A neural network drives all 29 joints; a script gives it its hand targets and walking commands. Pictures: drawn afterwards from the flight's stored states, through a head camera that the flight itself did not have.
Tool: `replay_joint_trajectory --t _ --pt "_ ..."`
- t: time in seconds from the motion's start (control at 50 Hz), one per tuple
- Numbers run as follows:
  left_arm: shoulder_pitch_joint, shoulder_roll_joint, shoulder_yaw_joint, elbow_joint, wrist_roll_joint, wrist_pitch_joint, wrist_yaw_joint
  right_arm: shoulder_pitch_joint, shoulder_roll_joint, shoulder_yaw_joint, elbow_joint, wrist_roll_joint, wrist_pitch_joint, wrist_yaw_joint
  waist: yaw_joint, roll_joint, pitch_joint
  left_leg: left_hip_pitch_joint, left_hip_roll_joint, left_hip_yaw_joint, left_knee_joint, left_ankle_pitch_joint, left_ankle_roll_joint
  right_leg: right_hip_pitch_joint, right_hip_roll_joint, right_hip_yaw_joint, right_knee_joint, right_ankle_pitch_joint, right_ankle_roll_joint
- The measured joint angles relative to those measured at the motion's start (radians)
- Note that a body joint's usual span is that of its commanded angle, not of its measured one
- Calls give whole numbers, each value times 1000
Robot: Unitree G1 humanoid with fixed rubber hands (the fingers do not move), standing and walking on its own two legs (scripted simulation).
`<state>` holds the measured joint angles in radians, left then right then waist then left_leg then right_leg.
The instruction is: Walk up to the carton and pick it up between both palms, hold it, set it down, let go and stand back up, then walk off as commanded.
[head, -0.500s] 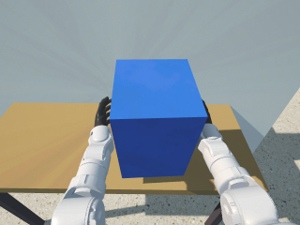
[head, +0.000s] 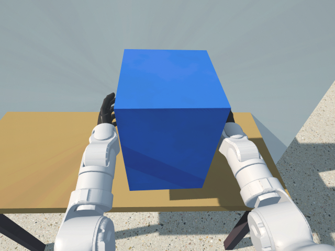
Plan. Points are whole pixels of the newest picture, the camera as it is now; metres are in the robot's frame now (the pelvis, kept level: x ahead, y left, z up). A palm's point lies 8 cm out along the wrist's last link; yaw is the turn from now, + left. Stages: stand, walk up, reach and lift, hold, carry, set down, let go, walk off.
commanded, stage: reach and lift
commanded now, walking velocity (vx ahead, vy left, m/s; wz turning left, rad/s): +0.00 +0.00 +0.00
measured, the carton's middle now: (166, 123) +0.41 +0.01 +0.11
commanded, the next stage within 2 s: hold in 1.48 s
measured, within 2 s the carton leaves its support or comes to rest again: neither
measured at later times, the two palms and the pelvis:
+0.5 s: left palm (98, 113) +0.38 +0.17 +0.18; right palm (225, 109) +0.39 -0.13 +0.18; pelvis +0.00 +0.00 +0.00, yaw +0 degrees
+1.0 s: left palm (96, 102) +0.38 +0.17 +0.20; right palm (228, 98) +0.39 -0.13 +0.21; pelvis -0.01 +0.00 +0.00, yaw +0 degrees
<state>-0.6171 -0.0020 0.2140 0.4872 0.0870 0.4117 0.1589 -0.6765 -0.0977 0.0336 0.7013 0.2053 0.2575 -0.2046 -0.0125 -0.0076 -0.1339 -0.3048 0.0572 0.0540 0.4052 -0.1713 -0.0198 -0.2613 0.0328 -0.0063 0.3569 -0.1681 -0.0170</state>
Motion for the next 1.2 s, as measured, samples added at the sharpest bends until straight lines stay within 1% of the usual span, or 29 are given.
replay_joint_trajectory --t 0.1,0.16,0.24,0.34,0.46,0.62,0.68,0.76,0.84,0.9,1.04,1.2 --pt "0 1 -1 -52 0 51 2 0 0 0 -32 17 29 -6 3 0 -9 0 0 0 0 2 0 0 0 0 0 2 0" --pt "-2 1 1 -75 0 54 3 -7 0 -6 -55 18 37 -8 5 0 -32 0 0 -1 -1 2 1 0 0 0 -1 2 0" --pt "-27 1 22 -75 0 71 -1 -41 0 -19 -54 18 64 -8 3 0 -50 0 -1 -1 -1 3 3 0 0 0 -1 2 1" --pt "-67 1 56 -75 0 114 -13 -83 0 -34 -55 18 111 -9 -2 0 -39 0 -2 -1 -2 6 6 0 -1 0 -1 6 2" --pt "-71 1 71 -75 0 155 -17 -91 0 -25 -54 23 154 -21 -5 0 -38 0 -4 -1 -3 7 6 0 -3 0 -2 6 3" --pt "-72 35 28 -119 0 231 -18 -91 0 -11 -67 71 182 -44 -16 0 -58 0 -4 -2 -3 7 6 1 -3 0 -2 6 3" --pt "-73 37 22 -133 0 240 -18 -92 -2 -16 -88 79 195 -50 -20 0 -77 0 -4 -2 -3 7 6 1 -3 0 -2 6 3" --pt "-84 37 33 -133 0 251 -21 -116 -2 -29 -88 79 221 -50 -27 0 -88 0 -5 -2 -3 9 6 0 -3 0 -2 7 4" --pt "-113 37 59 -133 11 261 -36 -154 -2 -44 -89 79 240 -51 -29 0 -59 0 -5 -2 -3 15 8 0 -3 0 -2 13 4" --pt "-136 37 77 -133 16 264 -42 -177 -2 -53 -88 79 245 -53 -27 0 -33 0 -5 -3 -3 17 9 0 -4 0 -2 16 4" --pt "-140 37 77 -133 16 269 -41 -180 -2 -55 -88 79 247 -54 -26 0 -27 0 -6 -3 -4 12 9 1 -4 0 -3 10 4" --pt "-141 46 68 -148 16 304 -40 -180 -6 -37 -88 88 261 -62 -35 0 -62 0 -6 -4 -4 2 7 1 -4 0 -3 0 4"
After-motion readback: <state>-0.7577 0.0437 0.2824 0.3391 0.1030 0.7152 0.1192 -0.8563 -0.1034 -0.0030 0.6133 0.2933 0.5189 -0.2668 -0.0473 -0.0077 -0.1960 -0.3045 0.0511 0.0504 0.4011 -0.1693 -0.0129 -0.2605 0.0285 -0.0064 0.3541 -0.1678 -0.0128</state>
